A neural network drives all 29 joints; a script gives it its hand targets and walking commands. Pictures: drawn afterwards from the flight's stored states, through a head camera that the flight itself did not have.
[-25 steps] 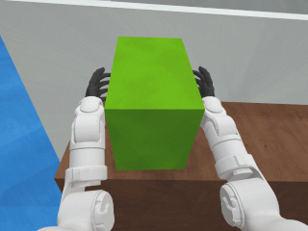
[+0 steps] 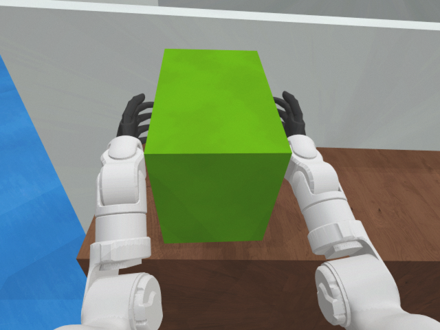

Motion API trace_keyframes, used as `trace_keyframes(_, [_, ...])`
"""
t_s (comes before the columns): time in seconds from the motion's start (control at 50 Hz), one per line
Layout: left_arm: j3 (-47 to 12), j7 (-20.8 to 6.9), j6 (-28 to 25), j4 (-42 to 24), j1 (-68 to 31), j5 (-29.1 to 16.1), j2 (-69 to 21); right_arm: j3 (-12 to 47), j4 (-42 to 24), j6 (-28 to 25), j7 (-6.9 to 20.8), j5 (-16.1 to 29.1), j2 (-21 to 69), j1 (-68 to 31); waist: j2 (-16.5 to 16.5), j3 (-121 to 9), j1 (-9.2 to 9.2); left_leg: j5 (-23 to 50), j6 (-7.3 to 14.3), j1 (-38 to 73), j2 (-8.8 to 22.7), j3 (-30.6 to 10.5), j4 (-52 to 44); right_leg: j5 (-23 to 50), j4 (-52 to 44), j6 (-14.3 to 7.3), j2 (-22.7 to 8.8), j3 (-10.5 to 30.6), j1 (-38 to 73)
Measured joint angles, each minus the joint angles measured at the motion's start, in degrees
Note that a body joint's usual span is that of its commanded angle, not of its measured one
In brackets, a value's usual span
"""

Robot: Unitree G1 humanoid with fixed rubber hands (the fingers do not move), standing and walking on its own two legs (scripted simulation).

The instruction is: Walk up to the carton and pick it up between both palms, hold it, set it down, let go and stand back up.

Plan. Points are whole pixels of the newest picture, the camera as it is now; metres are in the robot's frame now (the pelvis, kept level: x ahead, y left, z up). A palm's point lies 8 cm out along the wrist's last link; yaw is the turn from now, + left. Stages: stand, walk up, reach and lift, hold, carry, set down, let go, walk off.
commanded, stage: reach and lift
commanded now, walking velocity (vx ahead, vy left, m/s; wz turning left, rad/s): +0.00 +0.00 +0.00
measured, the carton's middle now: (212, 142) +0.41 +0.00 +0.16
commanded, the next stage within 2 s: hold in 0.26 s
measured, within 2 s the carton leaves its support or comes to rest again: neither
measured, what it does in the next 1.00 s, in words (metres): stands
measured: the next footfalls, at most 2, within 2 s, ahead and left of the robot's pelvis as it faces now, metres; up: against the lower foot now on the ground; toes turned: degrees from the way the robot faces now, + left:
none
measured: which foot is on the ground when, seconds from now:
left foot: down 0.00-1.00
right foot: down 0.00-1.00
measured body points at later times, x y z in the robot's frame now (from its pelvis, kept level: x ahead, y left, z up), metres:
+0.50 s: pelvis -0.01 +0.00 +0.00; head -0.08 +0.02 +0.44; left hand +0.36 +0.15 +0.23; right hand +0.37 -0.14 +0.24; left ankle +0.02 +0.14 -0.75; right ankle -0.01 -0.13 -0.75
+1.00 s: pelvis +0.00 -0.01 +0.00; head -0.08 +0.01 +0.44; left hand +0.36 +0.15 +0.23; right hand +0.38 -0.14 +0.24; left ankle +0.02 +0.14 -0.75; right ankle -0.01 -0.13 -0.75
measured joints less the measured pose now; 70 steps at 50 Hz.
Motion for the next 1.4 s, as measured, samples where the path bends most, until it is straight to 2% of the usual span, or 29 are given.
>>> trace_keyframes(0.58, [1.0, -0.7, 4.4, 0.5, -3.5, 0.6, 0.9, -1.0, 1.2, 4.3, -0.4, 1.2, -0.4, -4.1, -0.1, -1.8, 0.55, 0.6, -0.4, -0.3, 0.3, -0.4, 0.0, -0.1, 1.1, -0.4, 0.3, -0.3, -0.7])
trace_keyframes(1.4, [0.9, -1.4, 5.8, -1.7, -2.6, 0.7, 0.9, -0.1, -1.2, 6.1, -1.3, 2.4, -0.6, -3.6, 0.0, -1.9, 0.41, 0.2, -0.6, 0.0, 0.5, -0.5, -0.2, -0.4, 0.8, -0.6, 0.5, -0.4, -0.3])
